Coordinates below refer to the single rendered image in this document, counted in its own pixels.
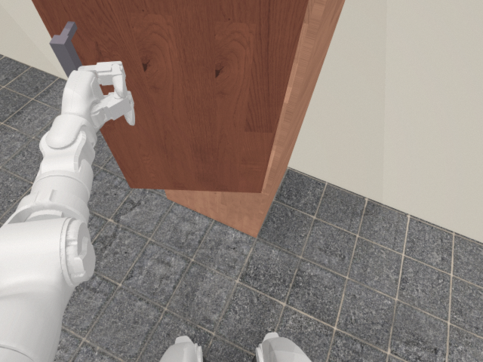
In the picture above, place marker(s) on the left robot upper arm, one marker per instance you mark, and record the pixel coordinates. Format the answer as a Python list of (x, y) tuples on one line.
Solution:
[(41, 263)]

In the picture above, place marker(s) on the robot right thigh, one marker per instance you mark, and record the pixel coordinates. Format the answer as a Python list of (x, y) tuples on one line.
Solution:
[(280, 349)]

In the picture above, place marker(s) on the left robot forearm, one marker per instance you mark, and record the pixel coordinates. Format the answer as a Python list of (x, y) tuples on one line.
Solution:
[(62, 187)]

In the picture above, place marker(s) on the robot left hand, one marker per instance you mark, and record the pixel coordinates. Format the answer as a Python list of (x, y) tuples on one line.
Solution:
[(82, 95)]

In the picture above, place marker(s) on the handle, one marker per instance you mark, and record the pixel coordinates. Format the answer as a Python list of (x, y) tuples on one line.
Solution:
[(64, 49)]

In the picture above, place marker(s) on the robot thigh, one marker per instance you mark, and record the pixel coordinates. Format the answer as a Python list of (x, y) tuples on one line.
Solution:
[(280, 349), (183, 352)]

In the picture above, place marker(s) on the cupboard door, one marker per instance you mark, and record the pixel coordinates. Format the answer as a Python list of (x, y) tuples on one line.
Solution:
[(208, 80)]

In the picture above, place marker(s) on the robot left thigh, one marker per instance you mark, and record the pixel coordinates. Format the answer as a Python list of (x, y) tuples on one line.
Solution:
[(183, 352)]

